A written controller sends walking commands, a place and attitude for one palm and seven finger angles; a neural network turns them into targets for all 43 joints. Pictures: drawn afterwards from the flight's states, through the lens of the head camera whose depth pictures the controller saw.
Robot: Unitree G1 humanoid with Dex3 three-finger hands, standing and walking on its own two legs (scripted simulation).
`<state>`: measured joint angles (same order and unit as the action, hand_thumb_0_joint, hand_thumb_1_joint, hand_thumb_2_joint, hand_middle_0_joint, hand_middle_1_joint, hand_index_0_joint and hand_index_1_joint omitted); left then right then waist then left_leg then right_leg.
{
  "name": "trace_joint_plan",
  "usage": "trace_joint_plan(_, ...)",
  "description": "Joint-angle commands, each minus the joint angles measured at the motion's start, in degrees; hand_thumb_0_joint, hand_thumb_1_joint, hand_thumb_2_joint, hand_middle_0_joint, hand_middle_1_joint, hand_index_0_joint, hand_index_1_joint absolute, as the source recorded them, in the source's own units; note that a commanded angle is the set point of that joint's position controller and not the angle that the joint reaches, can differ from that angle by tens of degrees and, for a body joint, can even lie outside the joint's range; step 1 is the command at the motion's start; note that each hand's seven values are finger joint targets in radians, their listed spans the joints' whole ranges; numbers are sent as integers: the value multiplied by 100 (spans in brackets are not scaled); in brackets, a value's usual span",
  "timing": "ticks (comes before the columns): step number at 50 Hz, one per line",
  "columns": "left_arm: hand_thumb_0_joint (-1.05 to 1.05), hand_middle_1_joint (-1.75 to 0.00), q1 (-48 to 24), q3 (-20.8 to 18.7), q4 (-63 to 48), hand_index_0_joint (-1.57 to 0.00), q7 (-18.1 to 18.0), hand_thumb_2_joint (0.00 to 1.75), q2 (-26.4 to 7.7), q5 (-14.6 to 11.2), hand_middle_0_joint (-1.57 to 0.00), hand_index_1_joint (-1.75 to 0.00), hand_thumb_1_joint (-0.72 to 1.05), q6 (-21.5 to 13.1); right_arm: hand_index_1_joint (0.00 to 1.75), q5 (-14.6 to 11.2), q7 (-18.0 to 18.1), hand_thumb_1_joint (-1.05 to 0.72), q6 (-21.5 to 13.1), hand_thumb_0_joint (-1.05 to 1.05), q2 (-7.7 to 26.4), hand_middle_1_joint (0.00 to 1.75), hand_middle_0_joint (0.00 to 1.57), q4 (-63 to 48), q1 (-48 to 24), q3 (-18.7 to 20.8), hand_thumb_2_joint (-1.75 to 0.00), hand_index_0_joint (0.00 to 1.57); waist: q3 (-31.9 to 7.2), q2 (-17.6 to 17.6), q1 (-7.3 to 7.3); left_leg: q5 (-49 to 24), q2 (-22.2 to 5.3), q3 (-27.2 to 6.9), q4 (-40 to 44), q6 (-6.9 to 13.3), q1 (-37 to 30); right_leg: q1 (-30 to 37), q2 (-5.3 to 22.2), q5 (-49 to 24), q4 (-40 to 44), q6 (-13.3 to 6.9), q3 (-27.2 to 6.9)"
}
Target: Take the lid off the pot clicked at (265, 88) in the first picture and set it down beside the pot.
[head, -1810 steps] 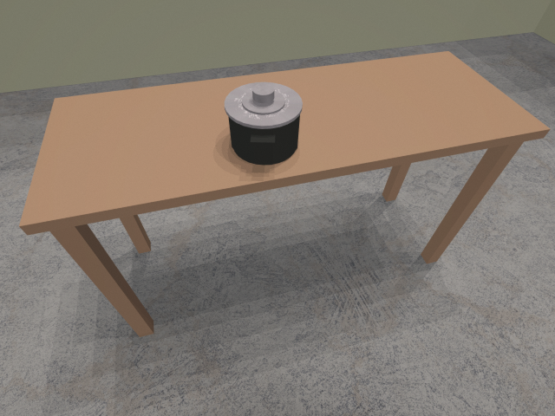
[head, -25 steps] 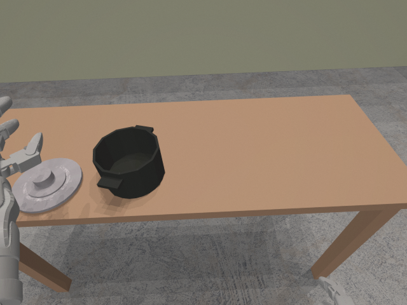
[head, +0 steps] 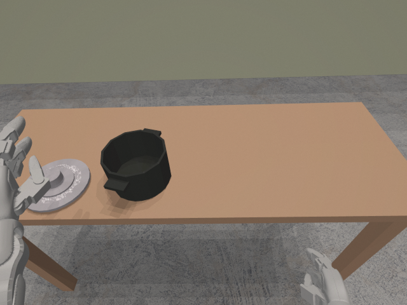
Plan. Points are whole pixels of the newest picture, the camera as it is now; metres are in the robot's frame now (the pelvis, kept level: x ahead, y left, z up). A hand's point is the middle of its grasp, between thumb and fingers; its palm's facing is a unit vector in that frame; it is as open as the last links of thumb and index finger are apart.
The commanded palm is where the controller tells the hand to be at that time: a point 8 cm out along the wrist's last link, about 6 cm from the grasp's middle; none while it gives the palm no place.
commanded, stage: draw the hand back to the body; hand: left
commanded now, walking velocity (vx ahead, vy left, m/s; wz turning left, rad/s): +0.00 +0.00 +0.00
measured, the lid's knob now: (52, 177) +0.39 +0.46 -0.03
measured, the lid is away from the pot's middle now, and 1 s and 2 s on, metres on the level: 0.23 0.23 0.23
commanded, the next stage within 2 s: step back with the hand held close in 0.60 s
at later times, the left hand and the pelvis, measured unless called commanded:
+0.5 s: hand (40, 233) +0.17 +0.25 +0.16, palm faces +0.37 -0.86 -0.35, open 7.4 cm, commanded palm +0.11 +0.29 +0.17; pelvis -0.01 +0.01 +0.00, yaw +1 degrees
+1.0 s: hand (26, 243) +0.16 +0.28 +0.14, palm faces +0.28 -0.86 -0.42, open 7.4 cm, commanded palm +0.10 +0.32 +0.17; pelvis -0.03 +0.04 -0.01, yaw +0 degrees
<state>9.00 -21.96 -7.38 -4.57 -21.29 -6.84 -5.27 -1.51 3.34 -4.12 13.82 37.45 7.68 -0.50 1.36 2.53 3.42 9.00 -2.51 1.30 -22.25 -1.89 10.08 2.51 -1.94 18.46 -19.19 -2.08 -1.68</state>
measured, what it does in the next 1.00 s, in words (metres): shifts its weight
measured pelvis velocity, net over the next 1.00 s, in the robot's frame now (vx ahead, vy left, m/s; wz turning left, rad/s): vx -0.03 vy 0.04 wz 0.00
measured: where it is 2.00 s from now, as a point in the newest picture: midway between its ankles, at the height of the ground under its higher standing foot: outside the picture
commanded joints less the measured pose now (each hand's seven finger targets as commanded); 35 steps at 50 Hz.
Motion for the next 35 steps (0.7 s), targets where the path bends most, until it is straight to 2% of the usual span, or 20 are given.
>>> trace_joint_plan(1, 0, -30, -510, -701, -1348, -20, -49, 90, -1425, -4, -20, -30, 90, -362, 30, 2, 68, -90, -266, 0, 602, 30, 20, -892, -687, 210, -90, 20, -819, -155, -42, -1486, 183, 324, -115, 447, -1429, -974, 95, -3020, 283, 188, 260)
trace_joint_plan(4, 0, -30, -342, -448, -1987, -20, -4, 90, -1199, 3, -20, -30, 90, -378, 30, 13, 68, -90, -280, 0, 533, 30, 20, -996, -782, 180, -90, 20, -900, 163, -20, -1522, 171, 304, -63, 429, -1600, -955, 94, -2826, 321, 165, 266)
trace_joint_plan(6, 0, -30, -59, -369, -2144, -20, -16, 90, -1124, 13, -20, -30, 90, -403, 30, 29, 47, -90, -318, 0, 531, 30, 20, -999, -791, 172, -90, 20, -826, 201, -42, -1463, 156, 274, -62, 430, -1584, -1023, 86, -2702, 350, 149, 281)
trace_joint_plan(8, 0, -30, 225, -420, -2302, -20, -32, 90, -1145, 24, -20, -30, 90, -390, 30, 48, 52, -90, -318, 0, 513, 30, 20, -1003, -781, 175, -90, 20, -865, 113, -4, -1495, 143, 255, -38, 419, -1593, -968, 87, -2681, 355, 147, 293)
trace_joint_plan(10, 0, -30, 491, -490, -2218, -20, -23, 90, -1150, 8, -20, -30, 90, -384, 30, 61, 53, -90, -296, 0, 516, 30, 20, -982, -754, 175, -90, 20, -695, -145, -21, -1379, 144, 241, -39, 425, -1451, -998, 91, -2632, 392, 151, 320)
trace_joint_plan(12, 0, -30, 602, -415, -2268, -20, -10, 90, -1053, 3, -20, -30, 90, -361, 30, 60, 65, -90, -258, 0, 488, 30, 20, -1005, -786, 166, -90, 20, -556, -137, -20, -1176, 133, 231, 32, 417, -1423, -1071, 91, -2325, 459, 157, 303)
trace_joint_plan(16, 0, -30, 873, -92, -2898, -20, 2, 90, -837, 47, -20, -30, 90, -438, 30, 79, 63, -90, -343, 0, 451, 30, 20, -1088, -852, 136, -90, 20, -548, 259, -42, -985, 133, 193, 45, 395, -1513, -1170, 93, -1951, 526, 131, 307)
trace_joint_plan(18, 0, -30, 1178, -69, -3010, -20, -12, 90, -803, 59, -20, -30, 90, -426, 30, 95, 62, -90, -380, 0, 439, 30, 20, -1092, -840, 131, -90, 20, -522, 195, -17, -914, 121, 168, 69, 382, -1507, -1181, 85, -1821, 559, 129, 305)
trace_joint_plan(20, 0, -30, 1454, -206, -3026, -20, -29, 90, -907, 55, -20, -30, 90, -455, 30, 103, 65, -90, -402, 0, 433, 30, 20, -1075, -816, 134, -90, 20, -399, 10, -13, -786, 115, 141, 70, 379, -1401, -1217, 80, -1675, 601, 120, 320)
trace_joint_plan(22, 0, -30, 1662, -192, -2965, -20, -30, 90, -838, 52, -20, -30, 90, -439, 30, 110, 94, -90, -389, 0, 408, 30, 20, -1096, -823, 128, -90, 20, -285, -94, 13, -690, 109, 144, 90, 379, -1335, -1260, 85, -1574, 626, 130, 304)
trace_joint_plan(25, 0, -30, 1338, -143, -3058, -20, -36, 90, -841, 59, -20, -30, 90, -471, 30, 102, 123, -90, -387, 0, 407, 30, 20, -1052, -825, 130, -90, 20, -206, -93, -56, -541, 106, 137, 77, 383, -1349, -1353, 91, -1398, 716, 132, 274)
trace_joint_plan(26, 0, -30, 1242, -65, -3034, -20, -44, 90, -765, 76, -20, -30, 90, -478, 30, 113, 132, -90, -407, 0, 417, 30, 20, -1041, -836, 126, -90, 20, -166, 44, -73, -461, 112, 137, 86, 375, -1365, -1402, 101, -1290, 737, 132, 269)
trace_joint_plan(28, 0, -30, 1313, 64, -3091, -20, -41, 90, -648, 99, -20, -30, 90, -480, 30, 125, 142, -90, -450, 0, 398, 30, 20, -1050, -831, 116, -90, 20, -198, 157, -49, -427, 110, 104, 113, 370, -1438, -1399, 104, -1199, 737, 121, 279)
trace_joint_plan(32, 0, -30, 1615, -19, -3101, -20, -60, 90, -724, 119, -20, -30, 90, -481, 30, 145, 132, -90, -501, 0, 409, 30, 20, -1052, -813, 116, -90, 20, -296, 24, 8, -499, 113, 67, 112, 372, -1422, -1298, 94, -1269, 693, 109, 287)
trace_joint_plan(33, 0, -30, 1569, -12, -3152, -20, -59, 90, -723, 127, -20, -30, 90, -481, 30, 143, 136, -90, -499, 0, 411, 30, 20, -1050, -832, 120, -90, 20, -270, 112, 9, -514, 115, 80, 105, 371, -1426, -1315, 94, -1292, 707, 105, 258)
trace_joint_plan(34, 0, -30, 1584, -84, -3081, -20, -72, 90, -765, 116, -20, -30, 90, -478, 30, 148, 142, -90, -495, 0, 407, 30, 20, -1029, -805, 119, -90, 20, -240, -46, 11, -509, 108, 66, 120, 364, -1387, -1296, 91, -1293, 703, 111, 279)
trace_joint_plan(35, 0, -30, 1552, -85, -3088, -20, -71, 90, -783, 124, -20, -30, 90, -487, 30, 137, 127, -90, -493, 0, 406, 30, 20, -1025, -817, 113, -90, 20, -211, 57, -7, -461, 112, 61, 115, 361, -1379, -1318, 88, -1225, 728, 98, 272)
